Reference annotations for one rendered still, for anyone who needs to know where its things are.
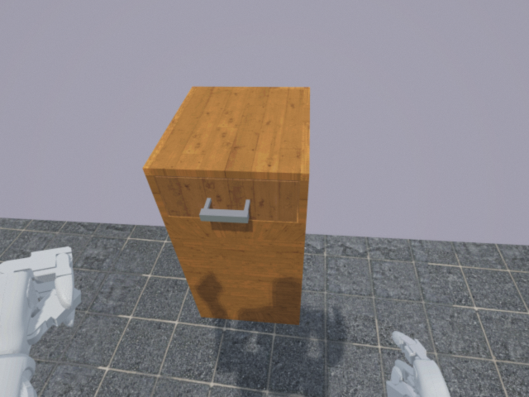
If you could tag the robot right hand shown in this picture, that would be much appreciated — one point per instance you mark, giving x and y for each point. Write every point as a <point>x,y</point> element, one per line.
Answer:
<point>423,380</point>

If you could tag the cabinet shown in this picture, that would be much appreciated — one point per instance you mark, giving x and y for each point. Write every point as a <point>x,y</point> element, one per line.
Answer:
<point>242,271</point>

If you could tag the robot left hand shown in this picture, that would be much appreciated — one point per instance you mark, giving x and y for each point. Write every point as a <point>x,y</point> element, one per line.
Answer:
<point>54,285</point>

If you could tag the robot left forearm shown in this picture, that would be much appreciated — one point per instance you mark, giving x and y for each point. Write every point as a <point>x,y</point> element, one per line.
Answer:
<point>16,371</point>

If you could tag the drawer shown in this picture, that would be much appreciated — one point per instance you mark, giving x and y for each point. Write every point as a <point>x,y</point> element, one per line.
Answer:
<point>270,199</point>

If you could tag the handle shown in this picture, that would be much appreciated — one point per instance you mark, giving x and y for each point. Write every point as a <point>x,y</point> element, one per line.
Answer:
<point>224,215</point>

